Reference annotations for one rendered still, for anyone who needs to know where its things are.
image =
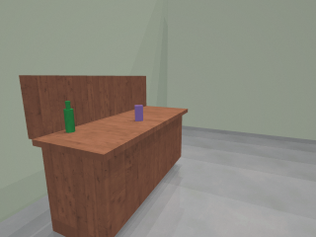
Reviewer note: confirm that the table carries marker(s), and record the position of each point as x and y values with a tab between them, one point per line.
100	174

